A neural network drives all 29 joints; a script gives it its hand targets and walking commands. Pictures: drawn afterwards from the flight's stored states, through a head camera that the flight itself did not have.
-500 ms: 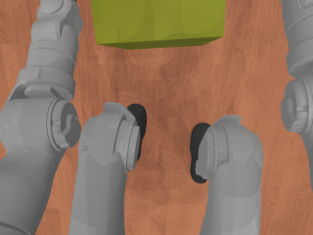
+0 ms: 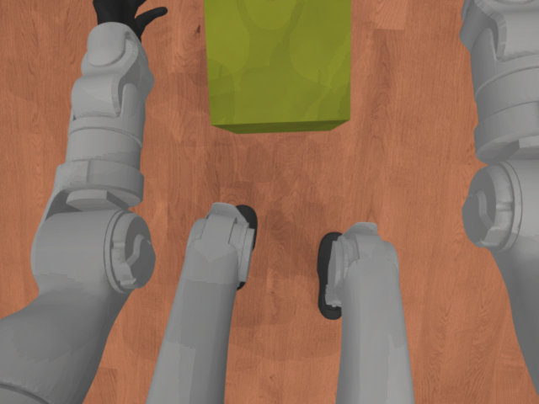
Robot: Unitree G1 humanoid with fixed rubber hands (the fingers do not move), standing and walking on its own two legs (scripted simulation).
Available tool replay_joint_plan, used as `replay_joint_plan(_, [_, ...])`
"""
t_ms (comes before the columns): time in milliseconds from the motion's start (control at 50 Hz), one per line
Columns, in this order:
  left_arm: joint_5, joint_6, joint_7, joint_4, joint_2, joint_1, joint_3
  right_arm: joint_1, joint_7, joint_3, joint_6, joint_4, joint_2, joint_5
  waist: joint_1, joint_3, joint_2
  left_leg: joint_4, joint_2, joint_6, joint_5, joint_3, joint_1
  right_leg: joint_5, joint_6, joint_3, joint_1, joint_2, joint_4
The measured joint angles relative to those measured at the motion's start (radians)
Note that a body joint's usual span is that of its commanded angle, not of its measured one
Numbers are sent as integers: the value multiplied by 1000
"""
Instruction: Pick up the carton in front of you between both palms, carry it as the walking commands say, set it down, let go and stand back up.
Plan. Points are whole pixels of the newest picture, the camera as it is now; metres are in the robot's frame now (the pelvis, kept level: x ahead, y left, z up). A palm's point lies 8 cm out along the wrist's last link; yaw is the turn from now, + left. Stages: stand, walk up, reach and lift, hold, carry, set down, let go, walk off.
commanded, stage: set down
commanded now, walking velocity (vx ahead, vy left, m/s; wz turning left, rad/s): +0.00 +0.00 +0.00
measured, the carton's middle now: (280, 72) +0.54 +0.05 -0.36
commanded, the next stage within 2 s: let go in 0.46 s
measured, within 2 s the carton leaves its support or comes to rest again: neither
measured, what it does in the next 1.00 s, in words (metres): rises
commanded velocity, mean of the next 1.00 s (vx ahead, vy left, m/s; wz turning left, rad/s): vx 0.00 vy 0.00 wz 0.00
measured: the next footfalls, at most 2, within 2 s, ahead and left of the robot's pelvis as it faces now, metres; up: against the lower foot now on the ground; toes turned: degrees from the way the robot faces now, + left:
none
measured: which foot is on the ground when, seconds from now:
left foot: down 0.00-1.00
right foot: down 0.00-1.00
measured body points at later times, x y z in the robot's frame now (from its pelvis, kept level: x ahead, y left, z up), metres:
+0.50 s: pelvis +0.02 +0.00 +0.14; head +0.34 +0.00 +0.46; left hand +0.52 +0.23 +0.03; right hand +0.60 -0.16 +0.04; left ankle +0.12 +0.12 -0.45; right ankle +0.08 -0.11 -0.45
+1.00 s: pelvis +0.08 +0.02 +0.25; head +0.29 +0.01 +0.65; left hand +0.40 +0.26 +0.14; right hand +0.45 -0.19 +0.13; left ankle +0.12 +0.12 -0.45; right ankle +0.08 -0.11 -0.45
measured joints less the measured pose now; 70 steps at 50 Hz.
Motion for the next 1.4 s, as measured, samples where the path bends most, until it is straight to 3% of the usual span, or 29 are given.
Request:
replay_joint_plan(260, [14,33,-20,-79,-18,99,8,87,32,-46,24,-53,20,-37,-1,-79,-13,-273,3,3,59,-3,190,71,-1,11,183,-5,-278])
replay_joint_plan(500, [82,11,-49,-74,-52,155,46,131,63,-109,-9,-14,46,-93,1,-107,-19,-553,13,8,146,-5,402,170,2,23,389,-4,-564])
replay_joint_plan(580, [124,-4,-77,-86,-61,202,50,183,53,-148,-20,-41,83,-139,-8,-114,-15,-634,17,11,171,-8,467,200,3,23,456,-4,-652])
replay_joint_plan(680, [181,-29,-139,-139,-63,360,15,368,2,-186,-32,-165,173,-186,-30,-130,-9,-729,23,18,190,-10,574,229,7,26,568,-1,-763])
replay_joint_plan(780, [199,-46,-202,-200,-43,564,-54,627,-51,-172,-46,-324,252,-177,-42,-124,3,-823,27,28,198,-6,729,248,12,33,729,-3,-873])
replay_joint_plan(900, [155,-81,-243,-237,-8,769,-132,872,-49,-130,-85,-425,278,-147,-43,-105,23,-925,18,39,205,-2,937,259,18,41,943,-16,-987])
replay_joint_plan(1220, [79,-181,-224,-345,-13,1287,-287,1369,0,-39,-209,-481,270,-93,-51,-86,41,-1149,0,41,210,-19,1460,266,9,30,1479,-44,-1227])
replay_joint_plan(1400, [75,-167,-230,-379,15,1457,-315,1591,23,16,-199,-560,264,-76,-85,-31,29,-1288,3,28,234,-34,1769,284,-7,19,1786,-46,-1357])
